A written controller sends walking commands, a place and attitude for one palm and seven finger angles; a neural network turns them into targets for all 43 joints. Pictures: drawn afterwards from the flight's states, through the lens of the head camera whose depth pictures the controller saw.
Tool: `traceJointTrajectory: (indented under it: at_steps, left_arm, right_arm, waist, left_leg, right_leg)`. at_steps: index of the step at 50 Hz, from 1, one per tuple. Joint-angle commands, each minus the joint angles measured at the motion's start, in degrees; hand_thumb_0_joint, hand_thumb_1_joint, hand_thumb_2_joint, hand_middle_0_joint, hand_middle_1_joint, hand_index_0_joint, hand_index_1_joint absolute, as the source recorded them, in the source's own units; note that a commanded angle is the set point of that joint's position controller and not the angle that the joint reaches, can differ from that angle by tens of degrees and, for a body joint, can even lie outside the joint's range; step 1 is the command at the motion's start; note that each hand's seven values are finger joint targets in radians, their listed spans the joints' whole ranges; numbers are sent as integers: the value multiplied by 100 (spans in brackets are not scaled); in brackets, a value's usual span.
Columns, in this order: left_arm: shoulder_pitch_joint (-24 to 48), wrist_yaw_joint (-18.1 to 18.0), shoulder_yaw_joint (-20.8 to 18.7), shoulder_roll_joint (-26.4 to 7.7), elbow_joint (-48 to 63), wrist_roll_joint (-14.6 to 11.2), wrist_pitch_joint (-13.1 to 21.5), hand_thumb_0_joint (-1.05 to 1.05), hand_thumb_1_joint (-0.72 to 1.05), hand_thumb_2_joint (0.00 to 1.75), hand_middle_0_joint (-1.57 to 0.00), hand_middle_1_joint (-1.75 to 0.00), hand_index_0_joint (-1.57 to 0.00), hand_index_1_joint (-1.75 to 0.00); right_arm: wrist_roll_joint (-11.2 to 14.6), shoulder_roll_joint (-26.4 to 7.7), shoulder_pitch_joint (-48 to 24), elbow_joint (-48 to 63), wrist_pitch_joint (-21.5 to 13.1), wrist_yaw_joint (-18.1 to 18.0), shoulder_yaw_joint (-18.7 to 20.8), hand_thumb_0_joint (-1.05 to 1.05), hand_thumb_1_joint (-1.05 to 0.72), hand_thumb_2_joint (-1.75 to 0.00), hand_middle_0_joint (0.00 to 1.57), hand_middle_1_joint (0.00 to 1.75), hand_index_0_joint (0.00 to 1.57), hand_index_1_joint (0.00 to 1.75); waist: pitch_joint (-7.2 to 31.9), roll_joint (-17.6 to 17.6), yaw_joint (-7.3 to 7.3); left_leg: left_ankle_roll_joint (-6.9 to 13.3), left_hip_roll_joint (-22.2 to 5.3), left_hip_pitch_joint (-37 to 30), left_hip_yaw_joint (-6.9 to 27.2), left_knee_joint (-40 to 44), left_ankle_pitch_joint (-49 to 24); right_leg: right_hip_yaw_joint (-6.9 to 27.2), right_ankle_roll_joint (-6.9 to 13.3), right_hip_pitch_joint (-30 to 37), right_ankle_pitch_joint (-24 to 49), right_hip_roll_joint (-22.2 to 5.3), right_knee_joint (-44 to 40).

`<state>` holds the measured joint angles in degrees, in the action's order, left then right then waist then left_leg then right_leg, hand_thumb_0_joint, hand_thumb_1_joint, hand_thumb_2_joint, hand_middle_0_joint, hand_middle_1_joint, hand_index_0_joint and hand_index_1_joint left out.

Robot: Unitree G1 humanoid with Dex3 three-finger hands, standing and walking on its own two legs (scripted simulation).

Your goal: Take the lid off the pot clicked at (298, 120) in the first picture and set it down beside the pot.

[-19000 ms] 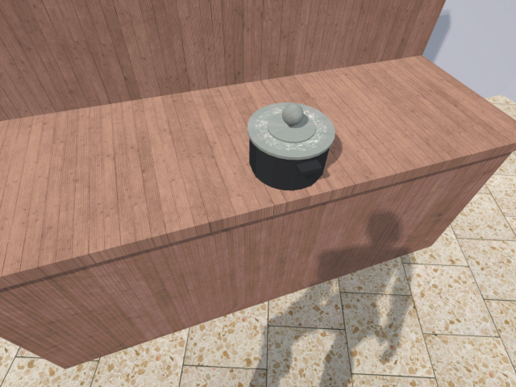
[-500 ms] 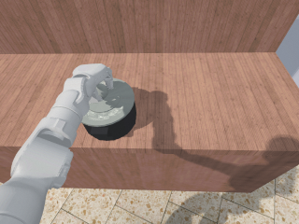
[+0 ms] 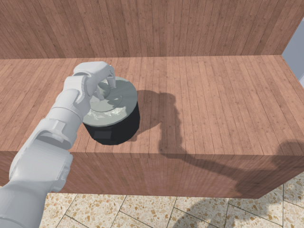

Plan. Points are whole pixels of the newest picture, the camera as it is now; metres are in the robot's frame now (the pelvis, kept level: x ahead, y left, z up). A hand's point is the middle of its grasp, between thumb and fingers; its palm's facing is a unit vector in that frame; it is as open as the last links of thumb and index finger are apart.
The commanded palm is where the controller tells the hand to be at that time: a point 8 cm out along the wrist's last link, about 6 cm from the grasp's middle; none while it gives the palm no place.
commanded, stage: lift the lid straight up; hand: left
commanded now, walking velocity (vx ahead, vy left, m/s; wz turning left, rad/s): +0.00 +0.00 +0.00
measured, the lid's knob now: (102, 90) +0.50 +0.13 +0.08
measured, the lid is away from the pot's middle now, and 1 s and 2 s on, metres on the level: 0.00 0.01 0.06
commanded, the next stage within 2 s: move the lid sideways beside the pot in 1.56 s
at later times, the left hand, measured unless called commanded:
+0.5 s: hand (91, 79) +0.47 +0.14 +0.15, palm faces -0.30 -0.02 -0.95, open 7.7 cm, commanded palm +0.47 +0.14 +0.22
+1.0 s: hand (82, 68) +0.46 +0.14 +0.20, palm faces -0.24 +0.00 -0.97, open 7.7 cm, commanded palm +0.45 +0.14 +0.26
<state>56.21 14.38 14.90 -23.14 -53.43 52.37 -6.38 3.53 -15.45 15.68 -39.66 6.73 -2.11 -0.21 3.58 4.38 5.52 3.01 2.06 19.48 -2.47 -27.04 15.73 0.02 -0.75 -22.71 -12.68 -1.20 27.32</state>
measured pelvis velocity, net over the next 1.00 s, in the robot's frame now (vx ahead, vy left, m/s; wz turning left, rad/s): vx -0.01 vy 0.01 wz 0.03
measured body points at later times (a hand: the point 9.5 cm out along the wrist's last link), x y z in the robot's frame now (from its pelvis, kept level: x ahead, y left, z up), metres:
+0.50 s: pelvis +0.00 +0.00 +0.00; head +0.04 -0.03 +0.45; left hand +0.48 +0.14 +0.20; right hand +0.09 -0.26 -0.13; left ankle -0.03 +0.09 -0.74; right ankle +0.00 -0.13 -0.74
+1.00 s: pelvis -0.01 +0.01 +0.00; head +0.02 -0.02 +0.45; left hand +0.47 +0.14 +0.25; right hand +0.10 -0.25 -0.13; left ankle -0.03 +0.09 -0.74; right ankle +0.00 -0.13 -0.74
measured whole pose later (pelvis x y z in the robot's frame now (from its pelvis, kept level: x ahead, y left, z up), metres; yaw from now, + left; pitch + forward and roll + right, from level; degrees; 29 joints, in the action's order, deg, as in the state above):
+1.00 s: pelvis -0.01 +0.01 +0.00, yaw +2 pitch +5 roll +0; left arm 63.9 23.7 16.9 -25.2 -47.0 51.6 -10.4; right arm 3.6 -15.9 13.3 -37.9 5.0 -1.2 -1.3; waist 2.4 4.2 4.1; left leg 3.6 3.5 15.8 -1.3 -24.4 13.7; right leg -1.0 -1.3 -18.9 -11.7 -2.7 25.6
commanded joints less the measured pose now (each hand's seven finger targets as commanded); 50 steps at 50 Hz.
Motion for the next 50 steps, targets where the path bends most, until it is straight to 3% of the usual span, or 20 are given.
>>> traceJointTrajectory:
  at_steps: [1,2,5,7,9,11,14,16,18,20,25,26,28,31,33,38,40,43,45,50]
  left_arm:
    - [3403,-210,-529,-1433,1217,84,-51,0,65,97,-81,-105,-82,-107]
    - [3525,-206,-647,-1606,1391,88,-43,0,65,97,-81,-105,-82,-107]
    - [3692,-100,-232,-1080,1555,27,-29,0,65,97,-81,-105,-82,-107]
    - [3655,-95,-439,-1341,1590,58,-45,0,65,97,-81,-105,-82,-107]
    - [3496,-45,-405,-1270,1288,5,-126,0,65,97,-81,-105,-82,-107]
    - [3587,-22,-592,-1555,1237,19,-142,0,65,97,-81,-105,-82,-107]
    - [3813,3,-377,-1339,1407,69,-181,0,65,97,-81,-105,-82,-107]
    - [4023,27,-410,-1422,1720,84,-118,0,65,97,-81,-105,-82,-107]
    - [3667,70,-439,-1393,1250,85,-218,0,65,97,-81,-105,-82,-107]
    - [3740,128,-642,-1662,1251,42,-238,0,65,97,-81,-105,-82,-107]
    - [4075,246,-359,-1381,1844,54,-138,0,65,97,-81,-105,-82,-107]
    - [4080,238,-567,-1645,1924,72,-120,0,65,97,-81,-105,-82,-107]
    - [3671,297,-638,-1648,1535,60,-204,0,65,97,-81,-105,-82,-107]
    - [3756,366,-592,-1619,1674,4,-250,0,65,97,-81,-105,-82,-107]
    - [3784,408,-423,-1455,1500,26,-321,0,65,97,-81,-105,-82,-107]
    - [4098,468,-636,-1762,2199,45,-213,0,65,97,-81,-105,-82,-107]
    - [4045,526,-456,-1525,1893,-7,-280,0,65,97,-81,-105,-82,-107]
    - [4184,526,-546,-1656,1851,27,-362,0,65,97,-81,-105,-82,-107]
    - [4181,570,-318,-1355,1775,-21,-382,0,65,97,-81,-105,-82,-107]
    - [4442,638,-463,-1555,2121,2,-389,0,65,97,-81,-105,-82,-107]
  right_arm:
    - [-11,-742,6,562,-171,-44,229,0,-90,-90,20,30,20,30]
    - [-10,-741,-16,597,-177,-45,215,0,-90,-90,20,30,20,30]
    - [1,-688,-50,619,-212,-33,231,0,-90,-90,20,30,20,30]
    - [-13,-707,-69,631,-225,-15,226,0,-90,-90,20,30,20,30]
    - [-7,-706,-83,616,-191,-13,191,0,-90,-90,20,30,20,30]
    - [1,-751,-88,619,-177,-31,179,0,-90,-90,20,30,20,30]
    - [8,-702,-172,663,-209,-50,159,0,-90,-90,20,30,20,30]
    - [-3,-705,-172,696,-247,-39,178,0,-90,-90,20,30,20,30]
    - [-6,-711,-155,668,-225,-38,162,0,-90,-90,20,30,20,30]
    - [2,-773,-121,663,-203,-60,160,0,-90,-90,20,30,20,30]
    - [-8,-682,-220,803,-316,-43,178,0,-90,-90,20,30,20,30]
    - [-23,-709,-156,757,-322,-34,183,0,-90,-90,20,30,20,30]
    - [-20,-724,-171,733,-285,-15,171,0,-90,-90,20,30,20,30]
    - [-5,-733,-238,777,-260,8,164,0,-90,-90,20,30,20,30]
    - [16,-749,-264,727,-236,10,144,0,-90,-90,20,30,20,30]
    - [-12,-700,-333,864,-358,8,155,0,-90,-90,20,30,20,30]
    - [-6,-740,-234,778,-325,13,159,0,-90,-90,20,30,20,30]
    - [5,-733,-320,776,-338,30,133,0,-90,-90,20,30,20,30]
    - [6,-742,-333,790,-344,36,137,0,-90,-90,20,30,20,30]
    - [-24,-742,-336,844,-396,51,138,0,-90,-90,20,30,20,30]
  waist:
    - [2329,-508,39]
    - [2472,-496,2]
    - [2456,-385,93]
    - [2545,-396,29]
    - [2325,-486,22]
    - [2281,-678,12]
    - [2290,-535,17]
    - [2479,-393,25]
    - [2280,-480,5]
    - [2275,-664,-8]
    - [2572,-318,17]
    - [2682,-338,-19]
    - [2441,-500,-51]
    - [2370,-579,-73]
    - [2082,-641,-33]
    - [2674,-304,-95]
    - [2326,-491,-22]
    - [2201,-522,-72]
    - [2092,-483,-31]
    - [2465,-372,-75]
  left_leg:
    - [120,-91,-1116,293,100,-2147]
    - [123,-89,-1156,317,110,-2182]
    - [119,-96,-1383,329,51,-2392]
    - [107,-97,-1451,371,58,-2448]
    - [106,-72,-1288,341,91,-2303]
    - [115,-59,-1106,313,160,-2073]
    - [110,-47,-1151,313,180,-2034]
    - [104,-65,-1383,356,161,-2209]
    - [103,-54,-1266,337,158,-2113]
    - [117,-40,-1094,308,207,-1978]
    - [125,-31,-1522,389,123,-2464]
    - [115,-66,-1600,427,137,-2571]
    - [114,-63,-1479,413,145,-2594]
    - [111,-41,-1354,365,226,-2378]
    - [93,-48,-1253,376,281,-2125]
    - [105,-40,-1735,488,215,-2619]
    - [90,-47,-1591,470,238,-2598]
    - [64,-46,-1511,473,322,-2273]
    - [59,-23,-1500,468,316,-2224]
    - [38,-33,-1768,549,287,-2516]
  right_leg:
    - [-168,270,957,2110,124,-82]
    - [-159,273,1063,2165,120,-65]
    - [-193,266,828,2141,111,-80]
    - [-190,266,907,2146,119,-60]
    - [-205,268,903,2132,116,-79]
    - [-178,258,1058,2110,110,-102]
    - [-180,269,1041,2089,88,-111]
    - [-168,269,1014,2087,91,-114]
    - [-190,274,977,2030,101,-126]
    - [-158,274,1147,2092,78,-156]
    - [-153,274,1086,2236,66,-154]
    - [-169,265,1165,2265,80,-142]
    - [-191,267,1151,2296,87,-156]
    - [-187,259,1262,2269,69,-184]
    - [-233,268,1079,2056,79,-221]
    - [-176,282,1273,2217,62,-187]
    - [-224,282,1095,2169,73,-254]
    - [-249,290,1086,1981,80,-241]
    - [-265,305,955,1883,71,-266]
    - [-254,314,1066,1961,63,-242]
